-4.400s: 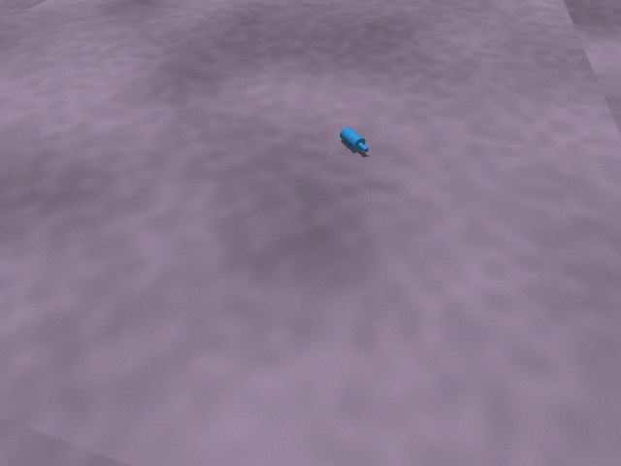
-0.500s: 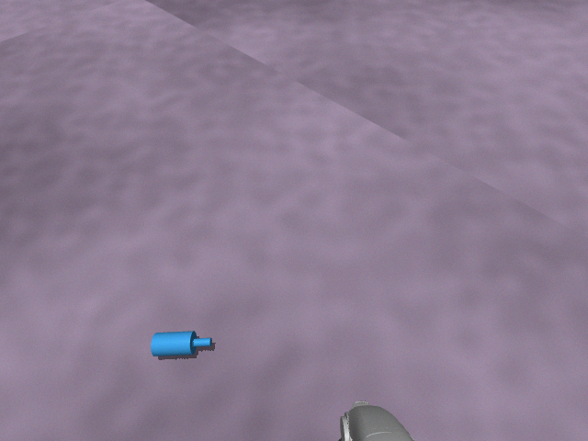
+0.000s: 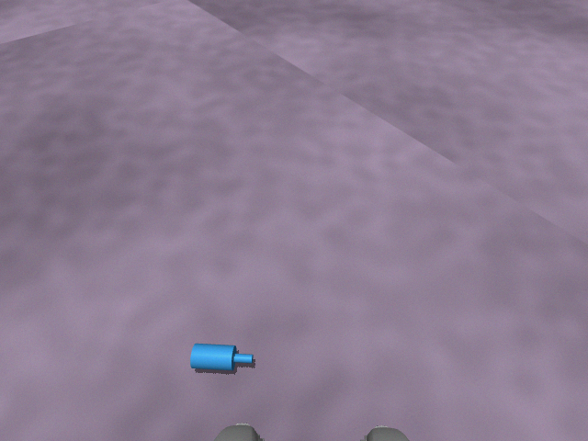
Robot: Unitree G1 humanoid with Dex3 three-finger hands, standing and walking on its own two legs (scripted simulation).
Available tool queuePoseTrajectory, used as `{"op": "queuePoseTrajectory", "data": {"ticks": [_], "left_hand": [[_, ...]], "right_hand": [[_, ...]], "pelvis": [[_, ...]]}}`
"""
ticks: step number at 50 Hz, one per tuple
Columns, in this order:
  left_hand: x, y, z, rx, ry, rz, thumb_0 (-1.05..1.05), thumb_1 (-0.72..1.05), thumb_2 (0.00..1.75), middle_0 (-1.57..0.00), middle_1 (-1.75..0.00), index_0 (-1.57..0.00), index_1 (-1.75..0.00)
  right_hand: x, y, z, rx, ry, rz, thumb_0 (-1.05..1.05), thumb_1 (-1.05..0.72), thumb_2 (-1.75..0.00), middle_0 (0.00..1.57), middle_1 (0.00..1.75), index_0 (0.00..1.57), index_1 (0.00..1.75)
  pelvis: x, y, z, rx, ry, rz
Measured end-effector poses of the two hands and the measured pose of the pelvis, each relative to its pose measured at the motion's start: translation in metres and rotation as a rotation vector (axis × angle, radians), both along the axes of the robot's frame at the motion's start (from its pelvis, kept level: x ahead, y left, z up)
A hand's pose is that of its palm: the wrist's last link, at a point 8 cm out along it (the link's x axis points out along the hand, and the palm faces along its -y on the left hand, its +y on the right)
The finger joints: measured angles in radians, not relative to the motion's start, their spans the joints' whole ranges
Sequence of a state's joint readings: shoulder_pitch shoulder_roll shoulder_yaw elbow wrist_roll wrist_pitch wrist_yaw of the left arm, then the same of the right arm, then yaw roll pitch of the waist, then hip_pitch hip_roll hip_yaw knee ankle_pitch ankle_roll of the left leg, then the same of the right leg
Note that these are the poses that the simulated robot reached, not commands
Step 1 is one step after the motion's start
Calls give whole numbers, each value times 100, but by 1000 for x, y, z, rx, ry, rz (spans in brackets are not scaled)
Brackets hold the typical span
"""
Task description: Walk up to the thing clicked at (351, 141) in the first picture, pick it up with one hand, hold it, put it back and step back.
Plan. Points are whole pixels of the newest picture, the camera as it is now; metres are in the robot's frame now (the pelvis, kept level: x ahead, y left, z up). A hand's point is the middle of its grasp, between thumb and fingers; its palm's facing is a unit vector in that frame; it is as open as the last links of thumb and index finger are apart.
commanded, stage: walk up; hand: left
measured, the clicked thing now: (223, 357) +0.46 +0.27 -0.69
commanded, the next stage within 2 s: none
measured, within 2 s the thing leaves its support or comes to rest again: neither
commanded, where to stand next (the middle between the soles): +0.08 -0.04 m, yaw -1 degrees
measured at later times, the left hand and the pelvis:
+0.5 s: hand out of the picture +0.09 +0.28 -0.13, palm faces -0.01 -0.92 -0.39, open 7.4 cm; pelvis +0.00 +0.00 +0.02, yaw +0 degrees
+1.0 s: hand out of the picture +0.13 +0.25 -0.12, palm faces -0.03 -0.95 -0.31, open 7.4 cm; pelvis +0.02 +0.00 +0.03, yaw -1 degrees
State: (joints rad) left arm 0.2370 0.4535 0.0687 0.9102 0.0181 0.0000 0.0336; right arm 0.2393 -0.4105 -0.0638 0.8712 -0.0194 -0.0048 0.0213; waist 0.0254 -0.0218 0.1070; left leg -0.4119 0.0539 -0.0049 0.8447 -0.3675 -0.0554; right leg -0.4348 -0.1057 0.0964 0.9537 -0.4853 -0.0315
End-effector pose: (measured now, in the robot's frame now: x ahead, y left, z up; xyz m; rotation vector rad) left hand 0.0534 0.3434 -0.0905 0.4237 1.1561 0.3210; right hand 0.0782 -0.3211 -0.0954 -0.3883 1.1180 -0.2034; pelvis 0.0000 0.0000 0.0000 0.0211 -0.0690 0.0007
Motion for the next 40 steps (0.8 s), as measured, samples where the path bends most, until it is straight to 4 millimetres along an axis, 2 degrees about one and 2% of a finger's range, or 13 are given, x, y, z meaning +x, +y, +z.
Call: {"op": "queuePoseTrajectory", "data": {"ticks": [5, 9, 16, 25, 32, 40], "left_hand": [[11, -4, -18, -92, 44, -3, 1, 91, 90, -20, -30, -20, -30], [11, -15, -24, -131, 82, -4, 1, 91, 90, -21, -30, -20, -30], [17, -22, -15, -151, 97, -15, 1, 90, 90, -21, -30, -20, -30], [33, -25, 4, -102, 23, -35, 1, 90, 90, -21, -30, -20, -30], [43, -38, 12, -116, 5, -56, 1, 90, 90, -21, -30, -20, -30], [53, -49, 8, -159, 16, -59, 1, 90, 90, -21, -30, -20, -30]], "right_hand": [[-4, 22, 13, -12, 50, -5, 1, -90, -90, 20, 30, 20, 30], [1, 20, 14, -26, 60, -2, 1, -90, -90, 21, 30, 21, 30], [12, 19, 13, -33, 32, -19, 1, -90, -90, 20, 30, 21, 30], [15, 4, 10, -11, 3, -24, 1, -90, -90, 20, 30, 21, 30], [0, -3, 9, -1, 34, -37, 1, -90, -90, 20, 30, 20, 30], [-22, -1, 13, -1, 114, -64, 1, -90, -90, 20, 30, 20, 30]], "pelvis": [[7, 8, 9, -31, 33, -2], [10, 10, 10, -42, 46, -8], [9, 15, 16, -22, 48, -5], [4, -2, 18, -10, 37, -7], [2, -5, 23, -6, 34, -11], [8, -5, 29, -2, 38, -12]]}}
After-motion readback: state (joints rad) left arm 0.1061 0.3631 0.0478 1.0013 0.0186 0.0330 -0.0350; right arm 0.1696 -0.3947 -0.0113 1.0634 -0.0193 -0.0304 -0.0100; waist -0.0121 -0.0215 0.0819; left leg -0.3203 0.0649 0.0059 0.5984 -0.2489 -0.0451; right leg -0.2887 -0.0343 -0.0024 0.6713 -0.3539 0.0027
